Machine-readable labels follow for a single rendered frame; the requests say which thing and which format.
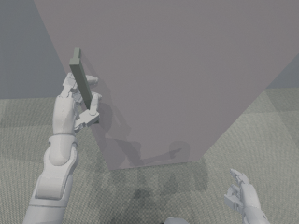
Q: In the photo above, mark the robot left forearm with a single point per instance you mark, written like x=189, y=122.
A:
x=53, y=187

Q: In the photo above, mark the fridge door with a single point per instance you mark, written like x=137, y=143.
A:
x=174, y=75

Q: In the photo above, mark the robot right hand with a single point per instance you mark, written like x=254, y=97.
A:
x=239, y=198

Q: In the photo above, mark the handle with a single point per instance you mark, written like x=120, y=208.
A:
x=80, y=77

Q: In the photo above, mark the robot left hand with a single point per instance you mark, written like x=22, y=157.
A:
x=66, y=108

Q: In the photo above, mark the robot right forearm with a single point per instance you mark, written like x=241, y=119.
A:
x=253, y=215

